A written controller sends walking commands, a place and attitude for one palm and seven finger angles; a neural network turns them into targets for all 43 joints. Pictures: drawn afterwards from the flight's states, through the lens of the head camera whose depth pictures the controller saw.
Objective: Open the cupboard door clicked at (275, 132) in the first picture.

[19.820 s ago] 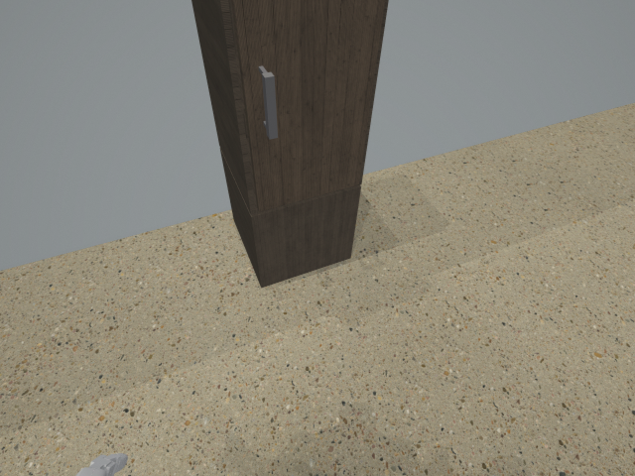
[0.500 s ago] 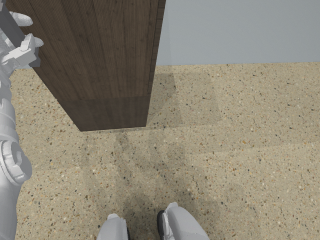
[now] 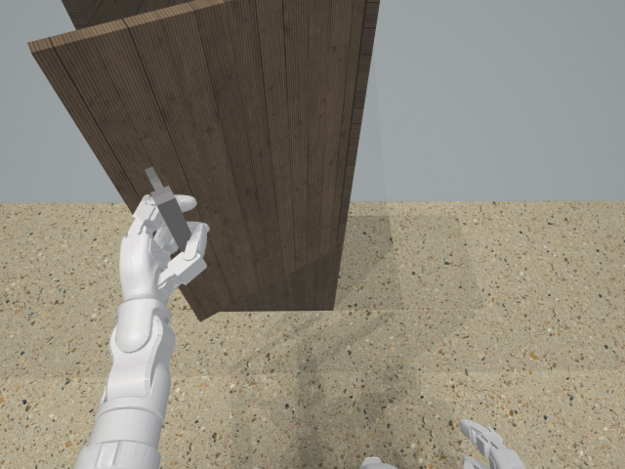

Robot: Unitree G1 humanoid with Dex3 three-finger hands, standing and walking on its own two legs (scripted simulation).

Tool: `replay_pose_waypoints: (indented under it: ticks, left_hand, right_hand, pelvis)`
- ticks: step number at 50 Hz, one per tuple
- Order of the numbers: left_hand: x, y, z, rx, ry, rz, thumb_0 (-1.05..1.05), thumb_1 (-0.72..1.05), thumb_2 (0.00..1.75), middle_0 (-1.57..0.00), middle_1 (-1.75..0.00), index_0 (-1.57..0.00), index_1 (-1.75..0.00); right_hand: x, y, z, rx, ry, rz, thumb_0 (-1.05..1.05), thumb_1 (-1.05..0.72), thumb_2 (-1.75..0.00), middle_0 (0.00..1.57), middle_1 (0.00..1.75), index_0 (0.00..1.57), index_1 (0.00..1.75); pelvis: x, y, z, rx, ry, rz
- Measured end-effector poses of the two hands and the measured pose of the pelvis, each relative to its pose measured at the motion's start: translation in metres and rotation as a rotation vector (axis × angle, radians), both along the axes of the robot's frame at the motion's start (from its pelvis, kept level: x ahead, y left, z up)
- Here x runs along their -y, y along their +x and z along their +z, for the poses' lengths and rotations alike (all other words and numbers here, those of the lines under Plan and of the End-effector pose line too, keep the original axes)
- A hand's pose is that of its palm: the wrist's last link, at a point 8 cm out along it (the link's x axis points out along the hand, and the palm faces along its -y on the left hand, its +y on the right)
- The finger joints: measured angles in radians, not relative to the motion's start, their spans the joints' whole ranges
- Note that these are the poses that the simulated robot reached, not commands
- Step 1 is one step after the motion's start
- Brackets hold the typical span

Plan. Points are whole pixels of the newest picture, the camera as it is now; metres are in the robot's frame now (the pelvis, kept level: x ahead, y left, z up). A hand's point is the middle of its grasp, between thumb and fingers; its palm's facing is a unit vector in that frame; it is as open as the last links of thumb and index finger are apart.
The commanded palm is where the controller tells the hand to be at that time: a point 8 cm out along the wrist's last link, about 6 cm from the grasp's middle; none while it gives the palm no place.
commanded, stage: pull the door open along its arc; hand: left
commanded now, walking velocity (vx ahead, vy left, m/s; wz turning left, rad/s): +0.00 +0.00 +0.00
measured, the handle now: (175, 222) +0.42 +0.18 +0.06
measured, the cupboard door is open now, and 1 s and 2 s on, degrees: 31 48 51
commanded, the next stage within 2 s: open thumb and fingers to let go in 0.30 s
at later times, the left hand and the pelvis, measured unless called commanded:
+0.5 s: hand (256, 288) +0.32 +0.07 +0.06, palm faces +0.45 -0.89 -0.01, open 6.2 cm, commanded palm +0.28 +0.12 +0.06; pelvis -0.01 -0.05 +0.00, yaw +5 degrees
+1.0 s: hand (252, 288) +0.32 +0.08 +0.06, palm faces +0.39 -0.92 +0.01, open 13.6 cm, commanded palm +0.28 +0.12 +0.06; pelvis -0.03 -0.04 +0.00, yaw +4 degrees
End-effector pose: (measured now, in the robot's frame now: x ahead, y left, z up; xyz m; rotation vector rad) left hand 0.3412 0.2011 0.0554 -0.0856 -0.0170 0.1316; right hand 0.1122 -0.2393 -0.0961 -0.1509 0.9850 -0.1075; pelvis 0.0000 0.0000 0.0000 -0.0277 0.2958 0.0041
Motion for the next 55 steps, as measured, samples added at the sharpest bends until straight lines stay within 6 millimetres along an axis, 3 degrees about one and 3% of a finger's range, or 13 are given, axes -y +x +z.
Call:
replay_pose_waypoints:
  ticks: [6, 12, 22, 28, 33, 40, 47, 55]
  left_hand:
    - [0.038, -0.036, 0.002, -0.014, 0.004, 0.102, 0.02, 0.66, 0.69, -0.34, -1.31, -0.36, -1.29]
    - [0.067, -0.056, 0.005, -0.035, 0.04, 0.203, 0.02, 0.65, 0.69, -0.34, -1.27, -0.34, -1.3]
    - [0.091, -0.064, 0.006, -0.03, 0.087, 0.321, 0.01, 0.67, 0.76, -0.33, -1.29, -0.31, -1.31]
    - [0.089, -0.061, 0.005, -0.018, 0.123, 0.319, 0.01, 0.64, 0.78, -0.35, -1.31, -0.33, -1.32]
    - [0.084, -0.059, 0.005, -0.036, 0.109, 0.299, 0.01, 0.47, 0.71, -0.36, -1.3, -0.34, -1.3]
    - [0.081, -0.061, 0.006, -0.01, 0.081, 0.297, 0.01, 0.07, 0.54, -0.34, -1.26, -0.33, -1.26]
    - [0.084, -0.062, 0.003, -0.002, 0.09, 0.275, 0.0, -0.3, 0.38, -0.31, -1.2, -0.3, -1.19]
    - [0.082, -0.054, 0.002, 0.005, 0.08, 0.275, -0.01, -0.46, 0.32, -0.26, -0.94, -0.25, -0.94]
  right_hand:
    - [-0.015, 0.036, 0.005, 0.094, 0.031, 0.07, 0.01, -0.91, -0.9, 0.2, 0.3, 0.2, 0.3]
    - [-0.018, 0.05, 0.006, 0.119, 0.043, 0.113, 0.01, -0.91, -0.9, 0.2, 0.3, 0.2, 0.3]
    - [0.009, 0.038, -0.012, 0.053, 0.003, 0.144, 0.01, -0.91, -0.9, 0.21, 0.3, 0.2, 0.3]
    - [0.031, 0.021, -0.022, 0.0, -0.032, 0.126, 0.01, -0.91, -0.9, 0.2, 0.3, 0.2, 0.3]
    - [0.041, 0.01, -0.021, -0.006, -0.046, 0.099, 0.01, -0.91, -0.9, 0.2, 0.3, 0.2, 0.3]
    - [0.043, 0.001, -0.018, 0.014, -0.051, 0.097, 0.01, -0.91, -0.9, 0.2, 0.3, 0.2, 0.3]
    - [0.029, -0.001, -0.018, 0.04, -0.038, 0.103, 0.01, -0.91, -0.9, 0.2, 0.3, 0.2, 0.3]
    - [0.008, -0.004, -0.019, 0.045, -0.024, 0.122, 0.01, -0.91, -0.9, 0.2, 0.3, 0.2, 0.3]
  pelvis:
    - [0.009, -0.005, 0.0, 0.052, 0.016, 0.009]
    - [0.021, -0.007, 0.0, 0.085, 0.027, 0.024]
    - [0.043, -0.01, -0.003, 0.089, 0.038, 0.07]
    - [0.054, -0.015, -0.005, 0.083, 0.047, 0.078]
    - [0.057, -0.02, -0.001, 0.091, 0.05, 0.079]
    - [0.054, -0.025, -0.001, 0.092, 0.049, 0.076]
    - [0.044, -0.032, -0.003, 0.095, 0.042, 0.071]
    - [0.033, -0.037, -0.006, 0.086, 0.035, 0.065]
